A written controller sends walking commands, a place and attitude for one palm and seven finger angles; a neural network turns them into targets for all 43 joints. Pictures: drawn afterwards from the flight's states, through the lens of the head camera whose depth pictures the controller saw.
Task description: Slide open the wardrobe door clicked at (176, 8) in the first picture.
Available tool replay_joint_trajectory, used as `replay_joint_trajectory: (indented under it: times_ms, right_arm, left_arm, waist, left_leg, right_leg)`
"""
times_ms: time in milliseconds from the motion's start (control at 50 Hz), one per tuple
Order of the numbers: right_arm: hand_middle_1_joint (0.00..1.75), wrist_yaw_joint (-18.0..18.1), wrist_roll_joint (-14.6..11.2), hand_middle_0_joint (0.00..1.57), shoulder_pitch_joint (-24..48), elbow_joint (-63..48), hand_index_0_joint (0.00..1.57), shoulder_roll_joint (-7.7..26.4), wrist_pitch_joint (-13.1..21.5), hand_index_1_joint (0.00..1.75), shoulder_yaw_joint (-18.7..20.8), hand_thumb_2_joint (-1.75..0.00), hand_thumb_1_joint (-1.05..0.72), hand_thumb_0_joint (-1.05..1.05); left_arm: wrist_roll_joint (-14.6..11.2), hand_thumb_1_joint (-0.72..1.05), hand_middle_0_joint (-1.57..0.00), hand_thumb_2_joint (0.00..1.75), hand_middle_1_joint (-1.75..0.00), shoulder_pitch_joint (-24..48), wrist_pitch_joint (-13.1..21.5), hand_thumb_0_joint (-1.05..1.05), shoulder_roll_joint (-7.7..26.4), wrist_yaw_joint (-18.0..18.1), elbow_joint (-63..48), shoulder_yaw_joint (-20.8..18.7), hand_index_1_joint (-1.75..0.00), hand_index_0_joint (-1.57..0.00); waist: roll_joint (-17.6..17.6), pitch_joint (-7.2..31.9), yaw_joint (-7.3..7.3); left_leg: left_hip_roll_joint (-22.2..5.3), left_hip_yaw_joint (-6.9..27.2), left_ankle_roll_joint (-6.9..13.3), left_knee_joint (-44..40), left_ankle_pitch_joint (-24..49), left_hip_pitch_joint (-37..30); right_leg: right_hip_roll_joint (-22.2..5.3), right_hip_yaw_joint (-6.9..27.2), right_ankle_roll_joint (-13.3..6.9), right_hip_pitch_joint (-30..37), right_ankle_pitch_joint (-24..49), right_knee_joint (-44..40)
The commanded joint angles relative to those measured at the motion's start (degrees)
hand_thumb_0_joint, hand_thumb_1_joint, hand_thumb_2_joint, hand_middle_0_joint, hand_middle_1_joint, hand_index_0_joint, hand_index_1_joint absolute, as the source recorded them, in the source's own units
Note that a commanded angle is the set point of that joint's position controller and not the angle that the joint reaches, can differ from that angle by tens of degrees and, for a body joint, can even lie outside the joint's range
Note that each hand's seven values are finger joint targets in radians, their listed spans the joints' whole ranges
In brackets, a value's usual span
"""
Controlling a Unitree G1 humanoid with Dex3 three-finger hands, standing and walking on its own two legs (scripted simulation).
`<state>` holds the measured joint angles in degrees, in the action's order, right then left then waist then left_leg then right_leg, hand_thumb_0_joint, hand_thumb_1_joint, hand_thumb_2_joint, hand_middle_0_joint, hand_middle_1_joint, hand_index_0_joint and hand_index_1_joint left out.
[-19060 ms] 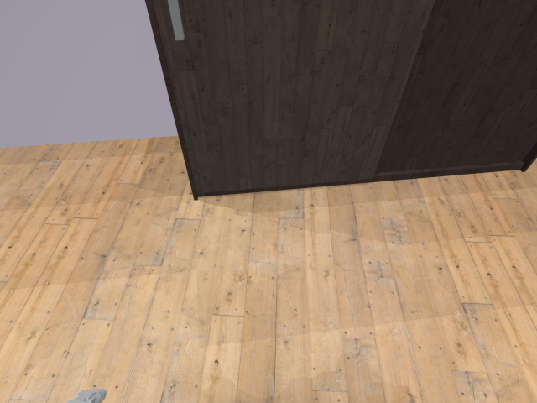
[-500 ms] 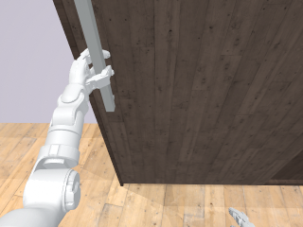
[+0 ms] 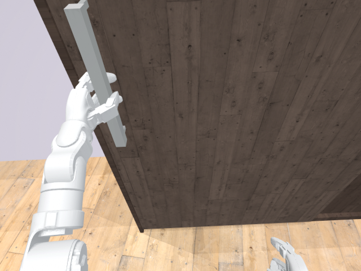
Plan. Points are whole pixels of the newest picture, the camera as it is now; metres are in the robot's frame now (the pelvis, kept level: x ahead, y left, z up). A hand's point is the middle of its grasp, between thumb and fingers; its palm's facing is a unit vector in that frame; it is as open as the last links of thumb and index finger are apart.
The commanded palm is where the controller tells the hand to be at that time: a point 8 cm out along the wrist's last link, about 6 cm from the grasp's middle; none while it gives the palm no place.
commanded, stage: tug the door sideways, standing still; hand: left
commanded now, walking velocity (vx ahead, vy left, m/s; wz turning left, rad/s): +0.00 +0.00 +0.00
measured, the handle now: (106, 86) +0.45 +0.18 +0.20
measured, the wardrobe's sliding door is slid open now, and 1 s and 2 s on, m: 0.00 0.01 0.10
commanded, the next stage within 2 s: step sideways, sliding the door along in 0.84 s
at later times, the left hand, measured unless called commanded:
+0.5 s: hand (114, 105) +0.40 +0.15 +0.19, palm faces +0.14 -0.99 -0.03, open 6.2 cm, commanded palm +0.37 +0.14 +0.19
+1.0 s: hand (119, 106) +0.40 +0.14 +0.19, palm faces +0.12 -0.99 -0.07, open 6.3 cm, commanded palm +0.38 +0.18 +0.19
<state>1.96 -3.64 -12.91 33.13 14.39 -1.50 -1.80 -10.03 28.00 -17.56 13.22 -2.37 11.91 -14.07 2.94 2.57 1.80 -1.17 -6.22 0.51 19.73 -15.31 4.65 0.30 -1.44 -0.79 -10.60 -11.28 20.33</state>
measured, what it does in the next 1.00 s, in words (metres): stands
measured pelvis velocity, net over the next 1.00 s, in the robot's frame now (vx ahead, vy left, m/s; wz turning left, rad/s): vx -0.04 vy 0.01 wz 0.09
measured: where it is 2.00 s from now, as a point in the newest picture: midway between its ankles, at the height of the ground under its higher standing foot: outside the picture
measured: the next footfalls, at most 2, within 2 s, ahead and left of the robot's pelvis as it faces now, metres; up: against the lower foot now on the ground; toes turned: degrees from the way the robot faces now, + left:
right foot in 1.76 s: +0.20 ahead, -0.32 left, +0.00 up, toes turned +6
left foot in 1.94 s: +0.07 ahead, -0.08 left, +0.00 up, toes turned +21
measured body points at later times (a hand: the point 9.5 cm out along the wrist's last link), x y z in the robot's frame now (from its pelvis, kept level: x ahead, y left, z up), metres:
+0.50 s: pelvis -0.02 +0.01 +0.00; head -0.01 -0.01 +0.44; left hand +0.38 +0.20 +0.20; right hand +0.16 -0.19 -0.12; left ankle -0.07 +0.11 -0.75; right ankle -0.01 -0.11 -0.75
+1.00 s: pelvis -0.04 +0.01 -0.01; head -0.03 -0.01 +0.44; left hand +0.39 +0.19 +0.20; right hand +0.09 -0.22 -0.13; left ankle -0.07 +0.11 -0.75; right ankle -0.01 -0.11 -0.75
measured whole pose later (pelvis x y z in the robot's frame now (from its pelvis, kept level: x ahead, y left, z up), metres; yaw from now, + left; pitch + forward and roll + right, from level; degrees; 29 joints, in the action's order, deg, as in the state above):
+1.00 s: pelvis -0.04 +0.01 -0.01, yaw +5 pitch +2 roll +0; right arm 2.8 -1.7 -15.7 43.7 13.5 6.5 -2.2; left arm -7.5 50.1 -3.3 9.6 4.9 42.7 -3.2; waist 2.3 0.9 -0.4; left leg 1.6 -0.1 1.2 26.7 -15.7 12.8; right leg -2.9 -5.6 0.0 -16.8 -12.0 27.1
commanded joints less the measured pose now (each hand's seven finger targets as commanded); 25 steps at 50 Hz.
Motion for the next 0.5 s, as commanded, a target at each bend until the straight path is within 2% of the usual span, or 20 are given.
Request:
replay_joint_trajectory:
  times_ms: [0, 40, 100, 180, 200, 220, 300, 360, 460, 480]
  right_arm:
    - [0.30, 0.65, -0.01, 0.20, 7.37, -7.94, 0.20, 5.94, 2.95, 0.30, 1.99, -0.90, -0.90, 0.00]
    - [0.30, 1.11, 0.10, 0.20, 6.83, -6.87, 0.20, 5.98, 3.25, 0.30, 2.10, -0.90, -0.90, 0.00]
    - [0.30, 1.70, 0.42, 0.20, 5.27, -4.72, 0.20, 5.71, 3.54, 0.30, 2.16, -0.90, -0.90, 0.00]
    - [0.30, 1.68, 1.04, 0.20, 4.84, -3.47, 0.20, 4.97, 3.76, 0.30, 2.16, -0.90, -0.90, 0.00]
    - [0.30, 1.63, 1.09, 0.20, 4.77, -3.23, 0.20, 4.79, 3.72, 0.30, 2.03, -0.90, -0.90, 0.00]
    - [0.30, 1.60, 1.24, 0.20, 4.54, -2.87, 0.20, 4.94, 3.62, 0.30, 2.01, -0.90, -0.90, 0.00]
    - [0.30, 1.54, 1.47, 0.20, 4.69, -2.48, 0.20, 4.47, 4.03, 0.30, 1.76, -0.90, -0.90, 0.00]
    - [0.30, 1.44, 1.42, 0.20, 4.67, -1.99, 0.20, 4.34, 4.24, 0.30, 1.56, -0.90, -0.90, 0.00]
    - [0.30, 1.15, 1.59, 0.20, 3.95, -0.79, 0.20, 4.13, 5.39, 0.30, 1.32, -0.90, -0.90, 0.00]
    - [0.30, 1.07, 1.64, 0.20, 3.68, -0.37, 0.20, 4.16, 5.79, 0.30, 1.39, -0.90, -0.90, 0.00]
  left_arm:
    - [-0.75, 0.90, -0.45, 0.90, -1.40, 21.78, 2.83, 0.00, 8.39, -1.34, -17.46, 0.49, -1.40, -0.45]
    - [-0.31, 0.90, -0.45, 0.90, -1.40, 28.12, 2.28, 0.00, 6.81, -0.33, -16.69, 2.74, -1.40, -0.45]
    - [0.13, 0.90, -0.45, 0.90, -1.40, 34.54, 0.93, 0.00, 1.95, 1.01, -11.84, 6.94, -1.40, -0.45]
    - [1.19, 0.90, -0.45, 0.90, -1.40, 39.56, 1.51, 0.00, -2.30, 1.96, -11.20, 11.26, -1.40, -0.45]
    - [1.41, 0.90, -0.45, 0.90, -1.40, 39.95, 1.79, 0.00, -3.47, 1.98, -9.67, 12.42, -1.40, -0.45]
    - [1.41, 0.90, -0.45, 0.90, -1.40, 39.46, 2.18, 0.00, -4.52, 2.00, -7.67, 13.24, -1.40, -0.45]
    - [1.62, 0.90, -0.45, 0.90, -1.40, 45.59, 4.66, 0.00, -7.50, 1.87, -6.90, 16.42, -1.40, -0.45]
    - [1.43, 0.90, -0.45, 0.90, -1.40, 47.83, 6.15, 0.00, -9.97, 1.84, -3.41, 18.54, -1.40, -0.45]
    - [1.22, 0.90, -0.45, 0.90, -1.40, 53.13, 8.80, 0.00, -13.64, 2.23, 0.27, 21.44, -1.40, -0.45]
    - [1.12, 0.90, -0.45, 0.90, -1.40, 54.03, 9.29, 0.00, -14.40, 2.37, 1.41, 21.87, -1.40, -0.45]
  waist:
    - [-2.36, 18.87, -3.40]
    - [-2.24, 18.49, -1.97]
    - [-3.83, 18.11, 0.11]
    - [-0.41, 21.71, 0.65]
    - [-0.48, 21.45, 0.70]
    - [-2.87, 20.69, 0.88]
    - [-1.74, 21.75, 1.68]
    - [-2.16, 20.40, 2.21]
    - [0.35, 20.57, 3.07]
    - [-0.58, 20.46, 3.30]
  left_leg:
    - [0.43, 3.67, 0.75, 2.88, 35.42, -3.40]
    - [0.49, 4.26, 0.88, 3.56, 35.26, -4.39]
    - [0.75, 4.82, 1.00, 5.12, 36.40, -4.97]
    - [0.88, 5.76, 0.55, 6.64, 41.27, -7.97]
    - [0.81, 6.09, 0.41, 6.78, 41.55, -8.03]
    - [0.61, 6.52, 0.36, 6.62, 40.98, -7.86]
    - [0.36, 7.54, -0.10, 6.75, 40.79, -9.38]
    - [0.06, 8.23, -0.40, 6.47, 38.25, -9.06]
    - [-0.09, 9.54, -1.45, 6.08, 34.60, -9.66]
    - [-0.17, 9.68, -1.52, 6.17, 33.85, -9.73]
  right_leg:
    - [-0.03, -0.91, -1.09, 12.73, 34.14, 3.70]
    - [0.11, -1.10, -1.09, 10.91, 32.90, 3.64]
    - [0.19, -1.73, -0.74, 8.32, 33.94, 4.28]
    - [-0.17, -1.96, -0.91, 7.01, 34.76, 5.45]
    - [-0.18, -2.10, -0.96, 6.44, 34.04, 5.64]
    - [-0.11, -2.38, -0.95, 5.95, 33.02, 5.41]
    - [-0.15, -2.52, -1.07, 4.09, 29.98, 5.77]
    - [-0.03, -2.68, -1.17, 2.34, 26.37, 5.43]
    - [0.12, -2.96, -1.49, -0.52, 20.94, 5.16]
    - [0.21, -3.00, -1.44, -1.23, 20.21, 5.07]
